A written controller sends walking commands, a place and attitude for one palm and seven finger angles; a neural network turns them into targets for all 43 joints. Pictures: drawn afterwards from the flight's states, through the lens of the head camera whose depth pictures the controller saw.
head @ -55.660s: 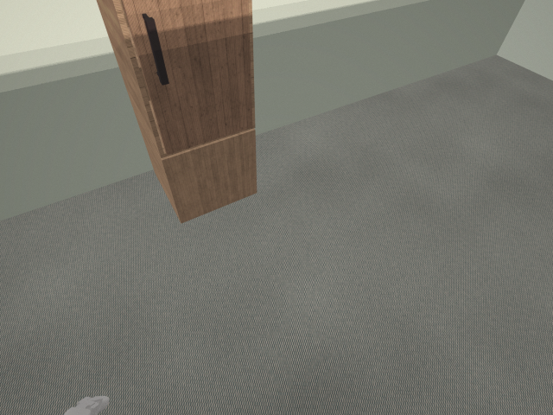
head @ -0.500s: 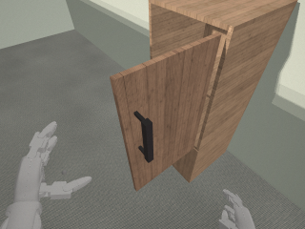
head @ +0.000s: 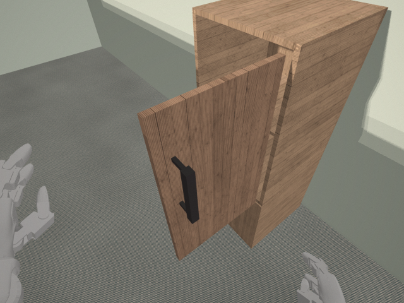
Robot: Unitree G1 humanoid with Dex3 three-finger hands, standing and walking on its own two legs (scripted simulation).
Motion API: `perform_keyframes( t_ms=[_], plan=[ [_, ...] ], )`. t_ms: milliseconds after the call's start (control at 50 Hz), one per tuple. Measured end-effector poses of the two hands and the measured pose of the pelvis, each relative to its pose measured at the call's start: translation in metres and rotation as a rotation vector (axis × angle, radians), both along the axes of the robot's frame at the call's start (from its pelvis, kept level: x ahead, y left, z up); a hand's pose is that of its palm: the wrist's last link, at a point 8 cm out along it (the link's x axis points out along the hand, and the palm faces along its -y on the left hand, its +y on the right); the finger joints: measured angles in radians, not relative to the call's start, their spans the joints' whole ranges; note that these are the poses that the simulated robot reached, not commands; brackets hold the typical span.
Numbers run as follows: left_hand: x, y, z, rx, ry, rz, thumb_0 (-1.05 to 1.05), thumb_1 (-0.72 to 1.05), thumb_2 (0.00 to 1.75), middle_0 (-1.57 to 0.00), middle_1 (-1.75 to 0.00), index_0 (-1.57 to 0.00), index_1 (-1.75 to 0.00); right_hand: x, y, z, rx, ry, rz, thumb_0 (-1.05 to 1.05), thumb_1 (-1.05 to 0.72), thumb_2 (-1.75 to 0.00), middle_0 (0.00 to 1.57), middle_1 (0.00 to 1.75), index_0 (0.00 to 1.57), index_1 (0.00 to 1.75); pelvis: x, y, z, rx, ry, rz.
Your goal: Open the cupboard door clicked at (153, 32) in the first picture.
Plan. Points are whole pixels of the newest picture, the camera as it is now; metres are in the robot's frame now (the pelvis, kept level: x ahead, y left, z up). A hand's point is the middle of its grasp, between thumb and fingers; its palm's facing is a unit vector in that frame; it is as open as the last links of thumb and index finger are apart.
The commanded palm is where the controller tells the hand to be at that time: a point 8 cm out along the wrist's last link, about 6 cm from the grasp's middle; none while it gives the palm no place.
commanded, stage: draw the hand back to the body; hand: left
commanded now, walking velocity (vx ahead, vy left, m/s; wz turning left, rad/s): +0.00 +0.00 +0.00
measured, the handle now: (185, 191) +0.34 +0.09 +0.03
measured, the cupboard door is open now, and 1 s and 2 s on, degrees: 90 90 90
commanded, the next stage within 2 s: step back with the hand held close in 0.24 s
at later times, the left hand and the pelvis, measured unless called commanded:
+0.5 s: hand (47, 217) +0.18 +0.26 +0.16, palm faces +0.43 -0.78 -0.46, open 7.4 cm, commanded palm +0.13 +0.29 +0.17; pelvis -0.02 -0.01 +0.00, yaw +0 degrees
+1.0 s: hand out of the picture +0.10 +0.29 +0.15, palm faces +0.42 -0.76 -0.50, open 7.4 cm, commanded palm +0.04 +0.33 +0.17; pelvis -0.10 +0.02 -0.02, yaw +1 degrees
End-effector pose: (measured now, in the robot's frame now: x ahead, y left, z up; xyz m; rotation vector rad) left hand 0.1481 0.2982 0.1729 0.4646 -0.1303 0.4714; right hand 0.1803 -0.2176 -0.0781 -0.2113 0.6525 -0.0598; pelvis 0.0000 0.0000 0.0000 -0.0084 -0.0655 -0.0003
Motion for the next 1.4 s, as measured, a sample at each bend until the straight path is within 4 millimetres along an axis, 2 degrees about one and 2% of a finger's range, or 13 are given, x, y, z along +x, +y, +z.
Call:
perform_keyframes(
  t_ms=[160,380,460,660,900,1100,1200,1280,1400],
  plan=[
    [-0.001,-0.01,-0.007,-0.019,0.023,-0.021,0.01,0.87,0.89,-0.21,-0.3,-0.21,-0.3,-0.005,-0.006,0.0,-0.003,0.004,-0.01,0.01,-0.9,-0.9,0.2,0.3,0.21,0.3,-0.002,-0.005,0.001,0.0,-0.006,-0.002],
    [-0.005,-0.011,-0.002,-0.005,0.009,-0.021,0.01,0.89,0.89,-0.21,-0.3,-0.21,-0.3,-0.014,-0.008,-0.003,0.005,0.012,-0.018,0.02,-0.9,-0.9,0.2,0.3,0.21,0.3,-0.008,-0.008,0.001,-0.001,-0.015,-0.004],
    [-0.006,-0.008,0.009,0.055,-0.018,-0.04,0.01,0.89,0.89,-0.21,-0.3,-0.21,-0.3,-0.018,-0.011,-0.002,-0.001,0.026,-0.028,0.02,-0.9,-0.9,0.2,0.3,0.21,0.3,-0.012,-0.007,0.001,-0.01,0.017,0.001],
    [-0.015,0.001,-0.005,0.091,0.077,-0.116,0.01,0.89,0.9,-0.21,-0.3,-0.21,-0.3,-0.045,-0.021,0.003,-0.051,0.073,-0.124,0.01,-0.9,-0.9,0.2,0.3,0.21,0.3,-0.034,0.008,-0.001,-0.009,0.066,-0.014],
    [-0.063,0.022,-0.003,0.134,-0.015,-0.12,0.01,0.88,0.89,-0.22,-0.3,-0.22,-0.3,-0.093,0.001,0.007,-0.074,0.054,-0.109,0.01,-0.9,-0.9,0.2,0.29,0.2,0.3,-0.08,0.023,-0.01,-0.014,0.055,-0.012],
    [-0.114,0.027,-0.004,0.168,-0.094,-0.055,0.01,0.88,0.9,-0.21,-0.3,-0.21,-0.3,-0.129,0.015,-0.012,-0.057,0.055,-0.039,0.01,-0.9,-0.9,0.21,0.3,0.21,0.3,-0.114,0.021,-0.023,-0.026,0.033,0.038],
    [-0.131,0.026,-0.003,0.132,-0.146,-0.067,0.01,0.88,0.9,-0.21,-0.3,-0.21,-0.3,-0.147,0.015,-0.015,-0.08,0.079,-0.035,0.01,-0.9,-0.9,0.21,0.3,0.21,0.3,-0.13,0.026,-0.025,-0.027,0.034,0.042],
    [-0.139,0.034,0.0,0.157,-0.16,-0.088,0.01,0.88,0.9,-0.21,-0.3,-0.21,-0.3,-0.163,0.017,-0.014,-0.1,0.076,-0.057,0.01,-0.9,-0.9,0.21,0.3,0.21,0.3,-0.146,0.033,-0.025,-0.049,0.032,0.046],
    [-0.163,0.042,0.012,0.181,-0.166,-0.066,0.01,0.88,0.9,-0.21,-0.3,-0.21,-0.3,-0.183,0.026,-0.007,-0.052,0.053,-0.052,0.02,-0.9,-0.9,0.21,0.3,0.21,0.3,-0.166,0.028,-0.017,-0.068,0.055,0.034]
  ],
)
